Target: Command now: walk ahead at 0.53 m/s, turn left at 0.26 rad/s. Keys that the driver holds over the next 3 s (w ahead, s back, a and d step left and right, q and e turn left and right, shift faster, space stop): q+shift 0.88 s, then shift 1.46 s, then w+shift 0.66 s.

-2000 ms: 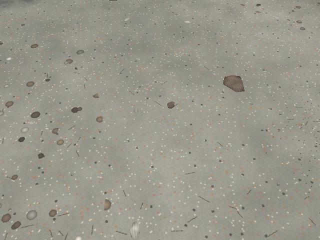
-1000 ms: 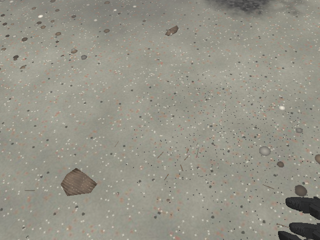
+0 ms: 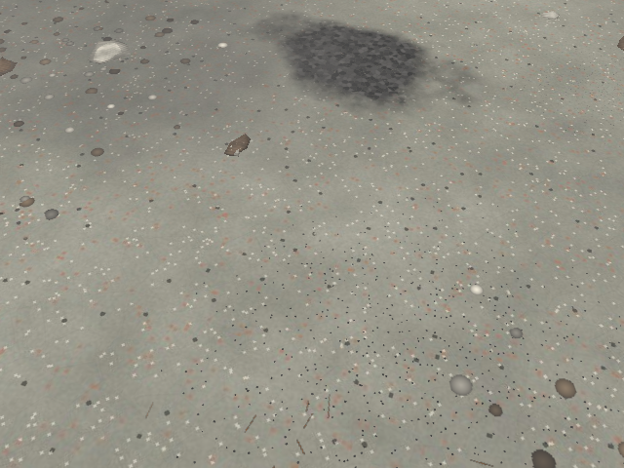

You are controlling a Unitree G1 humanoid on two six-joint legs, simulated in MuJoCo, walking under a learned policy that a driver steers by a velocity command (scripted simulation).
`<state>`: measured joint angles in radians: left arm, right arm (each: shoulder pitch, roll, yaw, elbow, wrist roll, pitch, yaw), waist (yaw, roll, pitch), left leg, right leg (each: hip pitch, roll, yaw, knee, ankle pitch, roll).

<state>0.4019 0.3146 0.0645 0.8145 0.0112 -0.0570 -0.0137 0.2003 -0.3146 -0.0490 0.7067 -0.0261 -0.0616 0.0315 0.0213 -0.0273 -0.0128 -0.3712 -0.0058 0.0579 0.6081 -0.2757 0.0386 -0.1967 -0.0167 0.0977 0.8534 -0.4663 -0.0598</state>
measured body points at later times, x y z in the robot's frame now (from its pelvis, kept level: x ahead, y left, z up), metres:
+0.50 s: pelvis +0.21 +0.00 +0.00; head +0.25 +0.01 +0.45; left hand +0.32 +0.32 -0.07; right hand +0.42 -0.25 -0.10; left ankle +0.08 +0.09 -0.64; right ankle +0.34 -0.06 -0.73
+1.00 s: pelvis +0.22 +0.06 +0.01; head +0.23 +0.12 +0.46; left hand +0.11 +0.38 -0.10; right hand +0.54 -0.02 -0.05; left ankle +0.17 +0.13 -0.73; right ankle +0.35 -0.04 -0.64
